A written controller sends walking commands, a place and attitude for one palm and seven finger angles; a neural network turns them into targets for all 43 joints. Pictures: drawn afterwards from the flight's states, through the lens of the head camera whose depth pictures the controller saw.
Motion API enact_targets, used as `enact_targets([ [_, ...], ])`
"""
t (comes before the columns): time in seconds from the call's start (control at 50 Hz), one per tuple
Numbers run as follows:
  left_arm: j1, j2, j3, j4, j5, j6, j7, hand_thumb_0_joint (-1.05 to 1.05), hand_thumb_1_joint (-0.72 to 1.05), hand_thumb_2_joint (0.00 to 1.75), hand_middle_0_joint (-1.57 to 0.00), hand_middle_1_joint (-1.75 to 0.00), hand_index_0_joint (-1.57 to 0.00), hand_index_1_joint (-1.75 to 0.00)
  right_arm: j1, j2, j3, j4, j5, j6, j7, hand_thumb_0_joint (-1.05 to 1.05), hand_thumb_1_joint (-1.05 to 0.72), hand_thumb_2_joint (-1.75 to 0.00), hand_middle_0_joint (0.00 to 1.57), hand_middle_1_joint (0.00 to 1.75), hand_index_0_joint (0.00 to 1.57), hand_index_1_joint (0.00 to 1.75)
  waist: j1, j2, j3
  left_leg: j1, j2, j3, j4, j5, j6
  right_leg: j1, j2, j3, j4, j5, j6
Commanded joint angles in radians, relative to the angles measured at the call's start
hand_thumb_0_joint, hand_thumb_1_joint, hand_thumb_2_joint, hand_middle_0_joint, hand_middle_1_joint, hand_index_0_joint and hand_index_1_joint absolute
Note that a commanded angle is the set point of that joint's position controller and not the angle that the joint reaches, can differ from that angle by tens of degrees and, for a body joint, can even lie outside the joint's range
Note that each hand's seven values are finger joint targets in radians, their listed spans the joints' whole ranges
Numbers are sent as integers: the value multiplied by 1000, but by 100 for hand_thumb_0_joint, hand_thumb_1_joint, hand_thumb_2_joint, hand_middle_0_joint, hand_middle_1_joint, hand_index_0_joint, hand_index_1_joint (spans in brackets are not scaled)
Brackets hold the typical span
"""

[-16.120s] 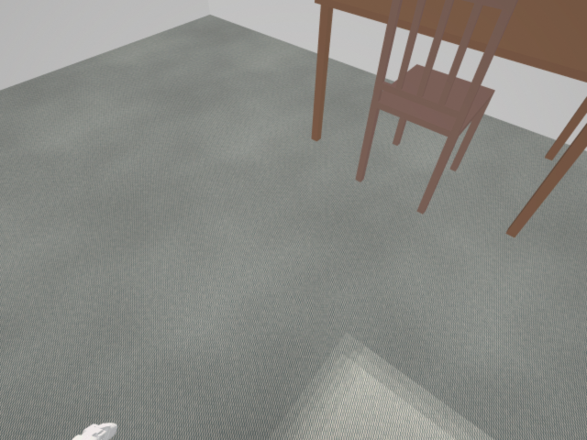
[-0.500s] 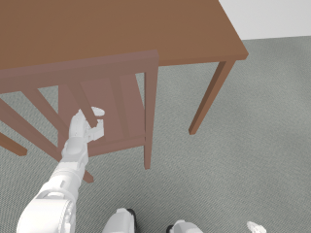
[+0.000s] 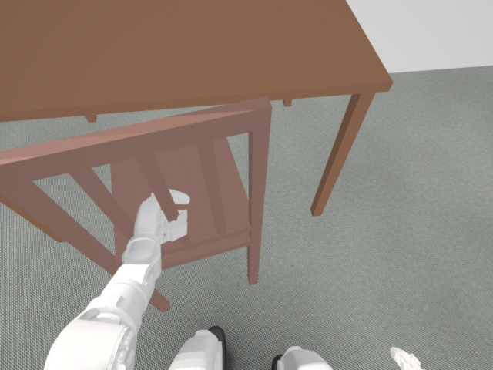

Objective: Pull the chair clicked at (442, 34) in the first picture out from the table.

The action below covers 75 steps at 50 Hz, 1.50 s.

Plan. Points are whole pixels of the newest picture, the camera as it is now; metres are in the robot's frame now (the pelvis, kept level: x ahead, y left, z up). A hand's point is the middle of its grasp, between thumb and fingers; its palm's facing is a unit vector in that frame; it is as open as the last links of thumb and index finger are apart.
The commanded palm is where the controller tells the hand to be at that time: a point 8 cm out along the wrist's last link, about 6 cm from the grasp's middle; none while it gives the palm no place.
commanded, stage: step backward, pulling the chair out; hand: left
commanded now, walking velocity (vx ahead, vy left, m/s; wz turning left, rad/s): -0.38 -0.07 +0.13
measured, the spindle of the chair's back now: (168, 207) +0.40 +0.15 -0.04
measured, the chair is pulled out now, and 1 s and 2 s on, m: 0.17 0.17 0.21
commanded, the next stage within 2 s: none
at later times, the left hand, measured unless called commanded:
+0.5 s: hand (180, 223) +0.37 +0.13 -0.05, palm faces +0.02 -0.98 -0.18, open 5.3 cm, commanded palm +0.38 +0.18 -0.05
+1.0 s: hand (179, 222) +0.37 +0.13 -0.05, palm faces +0.00 -0.98 -0.18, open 5.4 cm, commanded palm +0.39 +0.18 -0.05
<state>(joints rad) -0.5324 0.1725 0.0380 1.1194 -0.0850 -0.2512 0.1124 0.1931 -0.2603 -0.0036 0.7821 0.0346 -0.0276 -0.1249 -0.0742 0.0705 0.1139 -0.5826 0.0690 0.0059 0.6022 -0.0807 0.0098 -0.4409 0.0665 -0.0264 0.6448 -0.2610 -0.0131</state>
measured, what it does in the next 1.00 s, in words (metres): stands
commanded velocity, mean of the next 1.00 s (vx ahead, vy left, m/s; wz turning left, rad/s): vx -0.38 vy -0.03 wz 0.11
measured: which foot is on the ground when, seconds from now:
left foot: down 0.00-1.00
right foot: down 0.00-1.00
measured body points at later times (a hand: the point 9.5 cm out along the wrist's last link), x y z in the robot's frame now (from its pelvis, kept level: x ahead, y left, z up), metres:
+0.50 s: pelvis +0.01 +0.00 +0.00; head +0.08 -0.01 +0.44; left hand +0.37 +0.18 -0.04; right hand +0.11 -0.27 -0.13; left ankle +0.14 +0.12 -0.72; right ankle +0.05 -0.11 -0.72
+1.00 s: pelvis +0.01 +0.00 +0.00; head +0.08 +0.00 +0.44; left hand +0.37 +0.18 -0.04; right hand +0.11 -0.27 -0.13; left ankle +0.14 +0.12 -0.72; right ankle +0.05 -0.11 -0.72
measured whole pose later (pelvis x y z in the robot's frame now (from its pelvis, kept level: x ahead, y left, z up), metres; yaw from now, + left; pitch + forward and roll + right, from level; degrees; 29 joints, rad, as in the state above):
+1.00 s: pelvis +0.01 +0.00 +0.00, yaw +1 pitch +2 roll -2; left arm -0.54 0.18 -0.01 1.12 -0.07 -0.22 0.08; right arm 0.19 -0.27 0.00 0.82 0.03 -0.06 -0.14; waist -0.05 0.05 0.12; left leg -0.54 0.05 0.00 0.62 -0.11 0.00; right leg -0.40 0.05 -0.03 0.67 -0.30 -0.01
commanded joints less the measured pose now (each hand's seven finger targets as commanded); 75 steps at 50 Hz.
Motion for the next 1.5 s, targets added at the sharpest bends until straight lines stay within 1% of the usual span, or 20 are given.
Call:
enact_targets([
  [0.0, -404, 215, 4, -203, 39, -55, 19, 0, 90, 90, -50, -145, -50, -145, 18, -133, -42, -92, 0, -44, -10, 0, -90, -90, 20, 30, 20, 30, -3, 47, -398, 317, 80, -154, -125, -302, 46, -34, -75, 89, -131, -187, 25],
  [0.08, -399, 217, 13, -203, 40, -48, 19, 0, 90, 90, -50, -145, -50, -145, 17, -134, -44, -93, -5, -49, -9, 0, -90, -90, 20, 30, 20, 30, 3, 46, -392, 283, 96, -178, -129, -298, 56, -9, -73, 96, -102, -175, 18],
  [0.34, -426, 233, 14, -205, 45, -51, 16, 0, 90, 90, -50, -145, -50, -145, 20, -127, -43, -65, -2, -60, -12, 0, -90, -90, 20, 30, 20, 30, -1, -68, -394, 333, 51, -102, -31, -132, 23, 0, -127, 131, -184, -81, 31],
  [0.44, -411, 205, 1, -209, 42, -54, 9, 0, 90, 90, -50, -145, -50, -145, 17, -129, -43, -63, -2, -61, -15, 0, -90, -90, 20, 30, 20, 30, 9, 10, -412, 344, 86, -157, -74, -96, 43, -2, -89, 97, -114, -63, 30],
  [0.58, -410, 204, 7, -212, 36, -46, 1, 0, 90, 90, -50, -145, -50, -145, 11, -131, -43, -69, -5, -62, -15, 0, -90, -90, 20, 30, 20, 30, 11, 27, -408, 304, 116, -197, -101, -142, 62, 14, -69, 89, -69, -96, 19],
  [0.66, -415, 230, 22, -211, 38, -41, 2, 0, 90, 90, -50, -145, -50, -145, 6, -125, -44, -76, -5, -66, -15, 0, -90, -90, 20, 30, 20, 30, 7, -22, -406, 287, 80, -148, -55, -177, 43, 25, -101, 130, -142, -135, 16],
  [0.74, -423, 252, 21, -215, 41, -34, 8, 0, 90, 90, -50, -145, -50, -145, 0, -113, -42, -73, 0, -69, -11, 0, -90, -90, 20, 30, 20, 30, 2, -116, -386, 311, 15, -52, 44, -173, -4, 29, -206, 214, -253, -100, 1],
  [0.78, -414, 265, 23, -212, 42, -29, 12, 0, 90, 90, -50, -145, -50, -145, 1, -116, -39, -63, 1, -68, -15, 0, -90, -90, 20, 30, 20, 30, 9, -92, -383, 325, 0, -41, 66, -126, -22, 38, -240, 205, -245, -3, -12],
  [0.84, -425, 245, 13, -210, 43, -32, 8, 0, 90, 90, -50, -145, -50, -145, 6, -128, -39, -55, 1, -64, -19, 0, -90, -90, 20, 30, 20, 30, 9, -76, -411, 348, 39, -88, 15, 21, 0, 55, -175, 136, -170, 120, 29],
  [1.0, -438, 181, -9, -216, 23, -35, -10, 0, 90, 90, -50, -145, -50, -145, 3, -139, -40, -62, -6, -71, -18, 0, -90, -90, 20, 30, 20, 30, 24, 95, -407, 340, 154, -276, -166, -162, 73, 15, -51, 65, -22, -139, 11],
  [1.06, -428, 186, 2, -212, 22, -28, -16, 0, 90, 90, -50, -145, -50, -145, 0, -136, -43, -66, -10, -78, -17, 0, -90, -90, 20, 30, 20, 30, 23, 69, -419, 332, 161, -279, -170, -192, 81, 36, -45, 72, -36, -146, 6],
  [1.1, -422, 178, -4, -219, 27, -25, -19, 0, 90, 90, -50, -145, -50, -145, 7, -134, -45, -68, -9, -82, -10, 0, -90, -90, 20, 30, 20, 30, 25, 74, -431, 319, 151, -241, -138, -160, 74, 64, -58, 82, -62, -126, 4],
  [1.16, -411, 223, 25, -209, 29, -18, -17, 0, 90, 90, -50, -145, -50, -145, 11, -132, -49, -73, -7, -88, -6, 0, -90, -90, 20, 30, 20, 30, 17, -14, -416, 271, 97, -169, -66, -172, 50, 93, -101, 139, -149, -150, 3],
  [1.22, -433, 262, 32, -216, 36, -15, -5, 0, 90, 90, -50, -145, -50, -145, 2, -111, -46, -71, 0, -89, -3, 0, -90, -90, 20, 30, 20, 30, 6, -145, -384, 281, 5, -50, 89, -217, -16, 67, -259, 268, -284, -159, -36],
  [1.26, -405, 270, 40, -203, 38, -5, 3, 0, 90, 90, -50, -145, -50, -145, -8, -115, -42, -62, -1, -86, -8, 0, -90, -90, 20, 30, 20, 30, 19, -110, -384, 299, -28, -35, 173, -213, -46, 62, -315, 266, -277, 7, -73],
  [1.3, -408, 260, 36, -211, 44, -2, 0, 0, 90, 90, -50, -145, -50, -145, 0, -118, -35, -49, -3, -85, -13, 0, -90, -90, 20, 30, 20, 30, 20, -101, -407, 284, -13, -59, 130, -108, -43, 125, -291, 199, -194, 252, -52],
  [1.36, -435, 252, 35, -202, 40, 2, 2, 0, 90, 90, -50, -145, -50, -145, 20, -143, -37, -44, 1, -83, -22, 0, -90, -90, 20, 30, 20, 30, 16, -119, -390, 301, 47, -122, 2, 158, -5, 155, -191, 111, -120, 359, 18],
  [1.4, -448, 182, 1, -250, 39, -6, -11, 0, 90, 90, -50, -145, -50, -145, 30, -142, -40, -49, -7, -76, -16, 0, -90, -90, 20, 30, 20, 30, 34, 35, -505, 370, 125, -225, -52, 348, 46, 136, -106, 67, -8, 247, 34],
  [1.42, -455, 160, -6, -248, 37, -7, -16, 0, 90, 90, -50, -145, -50, -145, 32, -135, -43, -50, -10, -75, -12, 0, -90, -90, 20, 30, 20, 30, 35, 55, -530, 395, 148, -254, -51, 387, 67, 110, -83, 66, 11, 154, 34],
  [1.48, -448, 158, -3, -243, 35, -3, -24, 0, 90, 90, -50, -145, -50, -145, 38, -136, -55, -53, -17, -75, -1, 0, -90, -90, 20, 30, 20, 30, 34, 132, -526, 430, 178, -281, -85, 317, 87, 47, -55, 58, 28, -90, 21],
])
